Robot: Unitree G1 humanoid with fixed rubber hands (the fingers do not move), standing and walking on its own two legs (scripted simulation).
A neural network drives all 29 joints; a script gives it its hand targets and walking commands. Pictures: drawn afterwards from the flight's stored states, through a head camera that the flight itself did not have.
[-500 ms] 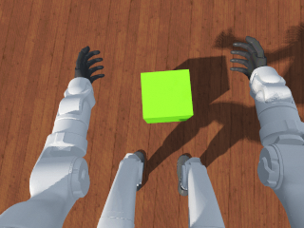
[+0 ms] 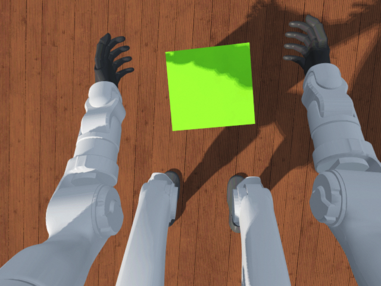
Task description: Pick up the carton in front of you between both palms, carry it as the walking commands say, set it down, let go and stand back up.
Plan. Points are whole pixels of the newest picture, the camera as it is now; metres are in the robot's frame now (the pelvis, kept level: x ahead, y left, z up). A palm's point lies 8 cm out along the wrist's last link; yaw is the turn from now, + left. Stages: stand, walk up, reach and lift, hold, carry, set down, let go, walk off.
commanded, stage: reach and lift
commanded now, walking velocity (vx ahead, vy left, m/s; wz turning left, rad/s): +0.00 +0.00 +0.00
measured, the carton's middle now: (209, 94) +0.48 -0.01 -0.43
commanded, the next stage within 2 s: none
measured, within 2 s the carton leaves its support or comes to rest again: leaves its support in 1.36 s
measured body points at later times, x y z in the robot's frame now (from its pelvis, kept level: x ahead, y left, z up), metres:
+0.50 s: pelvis -0.05 +0.01 -0.17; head +0.32 -0.02 +0.08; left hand +0.48 +0.18 -0.36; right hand +0.50 -0.20 -0.36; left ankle +0.07 +0.14 -0.52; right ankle +0.06 -0.12 -0.52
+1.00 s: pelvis -0.05 +0.01 -0.18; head +0.32 -0.02 +0.07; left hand +0.49 +0.16 -0.37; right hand +0.50 -0.18 -0.37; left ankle +0.07 +0.14 -0.52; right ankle +0.06 -0.12 -0.52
